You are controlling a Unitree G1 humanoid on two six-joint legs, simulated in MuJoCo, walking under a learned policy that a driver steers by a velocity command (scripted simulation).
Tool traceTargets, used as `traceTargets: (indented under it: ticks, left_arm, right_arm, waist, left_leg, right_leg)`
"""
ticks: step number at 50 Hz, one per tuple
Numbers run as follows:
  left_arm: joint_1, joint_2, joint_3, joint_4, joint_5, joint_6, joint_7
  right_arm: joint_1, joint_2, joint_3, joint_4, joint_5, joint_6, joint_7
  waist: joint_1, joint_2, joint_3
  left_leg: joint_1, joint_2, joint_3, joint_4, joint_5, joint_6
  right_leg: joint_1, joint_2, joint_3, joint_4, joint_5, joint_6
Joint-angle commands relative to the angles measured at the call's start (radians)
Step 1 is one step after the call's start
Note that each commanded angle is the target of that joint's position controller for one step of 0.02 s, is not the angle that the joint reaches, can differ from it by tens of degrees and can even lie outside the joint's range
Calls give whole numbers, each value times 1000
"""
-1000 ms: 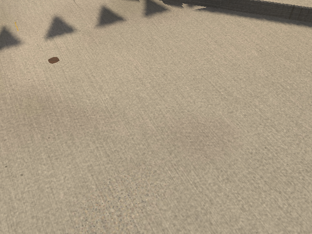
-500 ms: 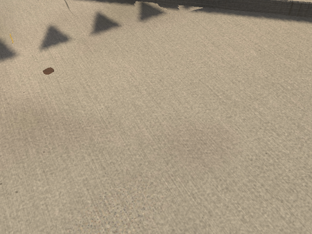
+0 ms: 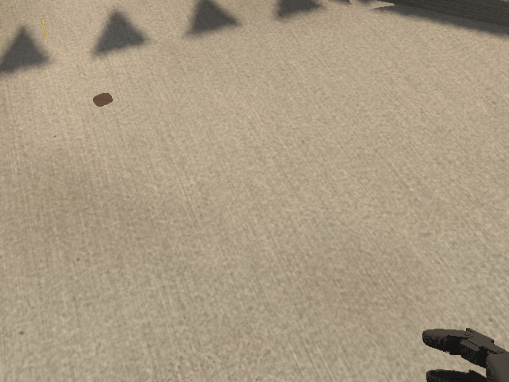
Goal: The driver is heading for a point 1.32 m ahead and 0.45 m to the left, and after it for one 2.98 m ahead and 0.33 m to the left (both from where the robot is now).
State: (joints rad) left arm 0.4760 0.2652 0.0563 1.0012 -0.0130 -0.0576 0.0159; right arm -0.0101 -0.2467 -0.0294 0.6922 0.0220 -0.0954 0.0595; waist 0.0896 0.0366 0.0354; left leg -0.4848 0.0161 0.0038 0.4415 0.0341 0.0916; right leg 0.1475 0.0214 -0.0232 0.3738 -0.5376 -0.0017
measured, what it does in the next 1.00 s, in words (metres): walks ahead, turning left: right foot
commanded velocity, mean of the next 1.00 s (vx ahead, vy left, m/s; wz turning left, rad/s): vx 0.50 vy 0.00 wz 0.28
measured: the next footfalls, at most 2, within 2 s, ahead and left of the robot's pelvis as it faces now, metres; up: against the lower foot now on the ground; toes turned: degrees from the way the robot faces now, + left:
right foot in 0.52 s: +0.51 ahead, -0.08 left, +0.00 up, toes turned +5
left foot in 1.08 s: +0.68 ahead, +0.25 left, -0.03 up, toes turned +26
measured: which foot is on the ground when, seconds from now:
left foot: down 0.00-0.54, up 0.56-1.00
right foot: down 0.00-0.00, up 0.02-0.50, down 0.52-1.00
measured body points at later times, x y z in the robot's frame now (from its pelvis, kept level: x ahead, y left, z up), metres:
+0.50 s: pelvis +0.30 +0.02 +0.00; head +0.33 +0.03 +0.44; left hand +0.54 +0.24 -0.08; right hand +0.26 -0.25 -0.14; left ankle +0.14 +0.10 -0.73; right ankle +0.48 -0.09 -0.72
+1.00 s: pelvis +0.55 +0.07 -0.01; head +0.57 +0.10 +0.44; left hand +0.49 +0.36 -0.14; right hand +0.82 -0.10 -0.10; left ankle +0.65 +0.25 -0.72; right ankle +0.47 -0.09 -0.73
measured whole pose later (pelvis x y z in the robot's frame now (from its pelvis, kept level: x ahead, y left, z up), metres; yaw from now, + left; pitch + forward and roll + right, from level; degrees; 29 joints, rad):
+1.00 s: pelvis +0.55 +0.07 -0.01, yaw +21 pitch +1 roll -5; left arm 0.27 0.30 0.09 0.90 -0.02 -0.08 0.01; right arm 0.10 -0.27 -0.07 0.73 0.02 -0.02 0.05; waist 0.07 0.05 0.04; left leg -0.57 0.12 -0.02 0.60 0.01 0.04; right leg 0.05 -0.01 -0.29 0.31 -0.36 0.04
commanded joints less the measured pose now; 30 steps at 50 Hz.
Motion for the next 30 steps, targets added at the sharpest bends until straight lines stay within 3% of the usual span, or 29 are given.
traceTargets:
  ticks: [1, 2, 3, 4, 5, 6, 7, 8, 9, 11, 13, 15, 17, 21, 23, 25, 26, 27, 28, 29, 30]
  left_arm:
    - [-24, 119, 13, -83, 31, 0, -1]
    - [172, -32, -32, -57, 17, -27, -19]
    - [86, 77, -10, -59, -28, -55, -19]
    - [-73, 142, 5, -112, -48, -67, -14]
    - [-149, 146, 6, -133, -36, -70, -3]
    - [-164, 142, 12, -137, -16, -65, 3]
    - [-138, 121, 12, -138, -4, -54, -1]
    - [-121, 92, 8, -138, -1, -42, -2]
    - [-116, 67, 3, -143, 1, -33, -1]
    - [-168, 60, 0, -174, 8, -24, -2]
    - [-258, 73, 4, -214, 13, -28, -3]
    - [-354, 46, -7, -243, 16, -37, -11]
    - [-459, 25, -16, -277, 12, -42, -21]
    - [-572, 52, -13, -330, 2, -54, -39]
    - [-574, 80, -4, -342, 4, -64, -48]
    - [-478, 123, 15, -324, 3, -74, -47]
    - [-324, 164, 36, -284, 7, -77, -40]
    - [-131, 227, 53, -259, 23, -76, -28]
    - [-77, 259, 64, -232, 21, -65, -33]
    - [-87, 148, 37, -245, 12, -59, -31]
    - [-162, 113, 26, -251, 8, -56, -24]
  right_arm:
    - [433, -255, -85, 65, -16, -1, -28]
    - [464, -296, -88, 92, -22, -2, -12]
    - [493, -205, -75, 110, -8, 7, -10]
    - [400, -164, -62, 100, -7, 6, -15]
    - [297, -146, -53, 82, -12, 4, -16]
    - [245, -129, -46, 73, -26, -1, -14]
    - [226, -108, -40, 79, -35, -9, -13]
    - [227, -99, -39, 92, -33, -13, -11]
    - [237, -104, -40, 107, -26, -17, -12]
    - [266, -123, -43, 134, -21, -22, -19]
    - [284, -136, -44, 149, -19, -18, -34]
    - [312, -135, -38, 163, -18, -9, -49]
    - [394, -154, -40, 194, -7, -4, -59]
    - [466, -163, -44, 230, 1, 21, -67]
    - [472, -170, -51, 235, -1, 34, -75]
    - [446, -184, -58, 225, -7, 41, -77]
    - [420, -167, -50, 211, -16, 41, -74]
    - [387, -140, -38, 171, -30, 38, -72]
    - [558, -4, -1, 172, -8, 23, -64]
    - [506, -126, -28, 182, 11, 17, -65]
    - [409, -182, -50, 149, 28, 17, -68]
  waist:
    - [-237, 20, -314]
    - [-145, 278, -472]
    - [-206, 161, -438]
    - [-202, 93, -242]
    - [-164, -16, -138]
    - [-127, -22, -86]
    - [-88, 2, -81]
    - [-70, 22, -80]
    - [-62, 28, -72]
    - [-60, 19, -47]
    - [-73, 11, -5]
    - [-105, 10, 17]
    - [-148, 5, 25]
    - [-166, 1, 52]
    - [-143, 7, 41]
    - [-83, 41, -29]
    - [-9, 43, -145]
    - [69, -23, -302]
    - [-5, -315, -471]
    - [29, -222, -423]
    - [20, -170, -246]
  left_leg:
    - [702, 183, -189, 128, 71, 103]
    - [1037, 395, -653, 58, -15, 291]
    - [985, 368, -720, -82, -200, 269]
    - [821, 327, -559, -115, -174, 214]
    - [631, 293, -452, -149, -69, 181]
    - [496, 264, -378, -170, 49, 172]
    - [424, 228, -319, -192, 124, 159]
    - [391, 207, -276, -211, 166, 153]
    - [365, 200, -240, -227, 204, 157]
    - [340, 203, -197, -252, 284, 160]
    - [317, 161, -133, -279, 289, 139]
    - [271, 96, -55, -289, 269, 91]
    - [288, 99, -75, -298, 208, 72]
    - [484, 174, -167, -240, 153, 96]
    - [561, 209, -208, -182, 192, 93]
    - [571, 193, -214, -62, 387, 77]
    - [491, 141, -188, 99, 436, 56]
    - [284, 60, -152, 383, 186, 21]
    - [-108, -84, -93, 722, -530, -38]
    - [-204, -40, -180, 827, -617, -37]
    - [-252, 1, -161, 840, -528, -39]
  right_leg:
    - [-378, -127, 39, 668, 704, -71]
    - [-761, 66, 113, 1016, -102, -15]
    - [-868, 24, 194, 1076, -73, -27]
    - [-921, -36, 141, 1070, 12, -39]
    - [-887, -86, 109, 1021, 120, -39]
    - [-839, -117, 105, 969, 190, -31]
    - [-777, -148, 117, 918, 236, -33]
    - [-752, -159, 112, 886, 249, -33]
    - [-755, -167, 98, 859, 245, -28]
    - [-816, -185, 89, 814, 303, -13]
    - [-851, -183, 75, 634, 449, 5]
    - [-765, -141, 31, 395, 623, 3]
    - [-713, -97, 7, 263, 714, 7]
    - [-780, -69, 46, 119, 658, -8]
    - [-767, -61, 62, 80, 584, -26]
    - [-596, -24, 28, 57, 505, -58]
    - [-345, -38, 32, 86, 553, -98]
    - [-28, -204, 200, 138, 568, -165]
    - [339, -448, 636, 68, 375, -315]
    - [287, -434, 695, -10, 247, -279]
    - [131, -404, 534, -49, 272, -229]
Keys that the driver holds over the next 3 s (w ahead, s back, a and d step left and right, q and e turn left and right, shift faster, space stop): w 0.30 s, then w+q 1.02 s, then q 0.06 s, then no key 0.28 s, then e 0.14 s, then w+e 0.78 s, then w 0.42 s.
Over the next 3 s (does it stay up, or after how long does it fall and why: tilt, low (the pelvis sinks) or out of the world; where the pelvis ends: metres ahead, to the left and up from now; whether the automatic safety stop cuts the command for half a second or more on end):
stays up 1.37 0.44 -0.02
